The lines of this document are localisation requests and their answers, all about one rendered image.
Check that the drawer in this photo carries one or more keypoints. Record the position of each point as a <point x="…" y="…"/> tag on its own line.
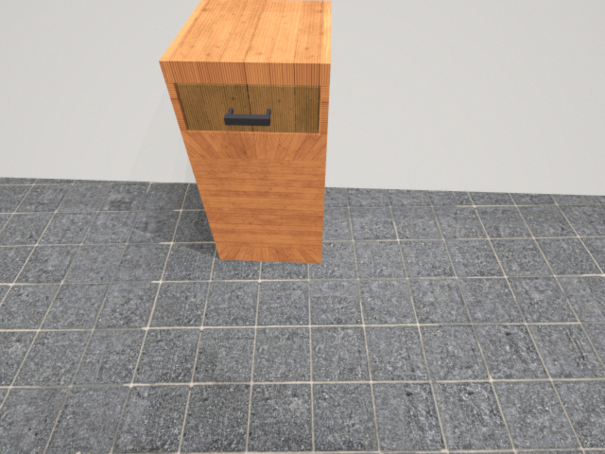
<point x="294" y="108"/>

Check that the handle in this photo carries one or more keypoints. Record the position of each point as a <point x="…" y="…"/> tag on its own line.
<point x="247" y="119"/>

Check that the cabinet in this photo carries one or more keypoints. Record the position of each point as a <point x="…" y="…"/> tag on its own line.
<point x="262" y="192"/>

